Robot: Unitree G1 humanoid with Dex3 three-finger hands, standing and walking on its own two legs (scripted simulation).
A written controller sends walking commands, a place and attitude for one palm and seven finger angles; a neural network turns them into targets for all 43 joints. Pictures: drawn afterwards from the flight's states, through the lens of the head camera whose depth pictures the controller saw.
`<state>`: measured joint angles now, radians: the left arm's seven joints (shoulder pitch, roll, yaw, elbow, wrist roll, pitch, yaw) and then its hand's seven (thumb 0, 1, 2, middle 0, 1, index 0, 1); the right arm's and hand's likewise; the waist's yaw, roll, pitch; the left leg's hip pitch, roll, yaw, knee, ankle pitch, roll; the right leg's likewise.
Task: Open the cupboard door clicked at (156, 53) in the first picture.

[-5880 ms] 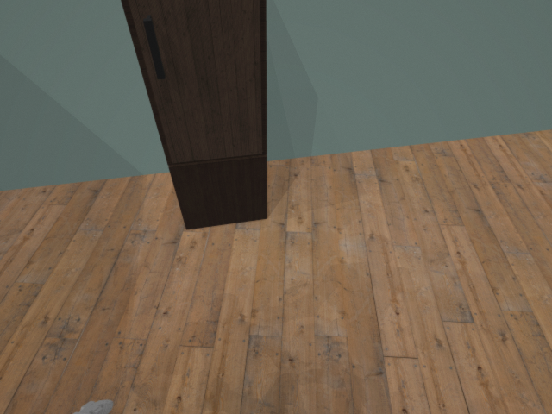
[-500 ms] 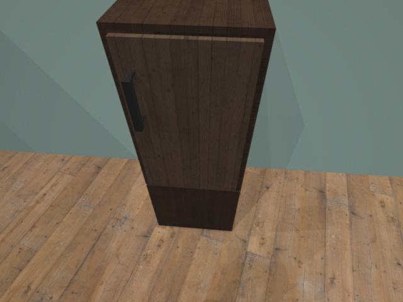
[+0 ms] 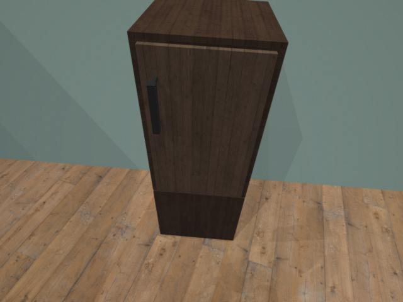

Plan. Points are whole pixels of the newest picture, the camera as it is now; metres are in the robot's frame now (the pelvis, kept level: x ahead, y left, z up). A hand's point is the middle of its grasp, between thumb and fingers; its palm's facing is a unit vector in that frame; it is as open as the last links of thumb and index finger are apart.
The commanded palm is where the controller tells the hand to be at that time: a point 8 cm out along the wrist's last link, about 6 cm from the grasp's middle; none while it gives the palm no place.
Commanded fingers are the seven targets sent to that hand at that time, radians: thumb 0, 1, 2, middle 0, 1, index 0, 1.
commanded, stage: look again from close up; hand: left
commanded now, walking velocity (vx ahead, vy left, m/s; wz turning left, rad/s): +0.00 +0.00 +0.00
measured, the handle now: (155, 105) +0.59 +0.17 +0.09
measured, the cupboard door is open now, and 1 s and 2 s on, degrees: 0 0 0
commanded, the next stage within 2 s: shuffle to correct the standing spot in 0.16 s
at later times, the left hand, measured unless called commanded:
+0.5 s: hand out of the picture -0.03 +0.20 -0.18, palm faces -0.01 -0.98 -0.18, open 7.4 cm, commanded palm none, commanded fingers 0.00 0.90 0.90 -0.20 -0.30 -0.20 -0.30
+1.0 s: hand out of the picture +0.04 +0.16 -0.18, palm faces +0.05 -0.98 -0.18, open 7.3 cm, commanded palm none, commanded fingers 0.00 0.90 0.90 -0.20 -0.30 -0.20 -0.30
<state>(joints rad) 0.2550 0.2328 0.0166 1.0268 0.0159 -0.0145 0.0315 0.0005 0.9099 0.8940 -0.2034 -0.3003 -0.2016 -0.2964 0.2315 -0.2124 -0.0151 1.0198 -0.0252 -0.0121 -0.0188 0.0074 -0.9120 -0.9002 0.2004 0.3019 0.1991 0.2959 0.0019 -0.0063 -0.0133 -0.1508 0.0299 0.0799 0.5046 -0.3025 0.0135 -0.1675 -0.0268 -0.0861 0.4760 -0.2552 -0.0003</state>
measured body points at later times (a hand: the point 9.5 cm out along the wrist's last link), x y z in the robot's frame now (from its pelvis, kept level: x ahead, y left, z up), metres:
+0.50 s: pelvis +0.00 +0.02 +0.00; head -0.01 +0.03 +0.45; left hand -0.03 +0.25 -0.16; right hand -0.02 -0.21 -0.15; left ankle -0.01 +0.10 -0.74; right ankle +0.00 -0.12 -0.74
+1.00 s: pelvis +0.05 +0.00 +0.00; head +0.08 +0.01 +0.45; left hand +0.04 +0.21 -0.16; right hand +0.08 -0.23 -0.15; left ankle +0.01 +0.10 -0.72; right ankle +0.01 -0.12 -0.73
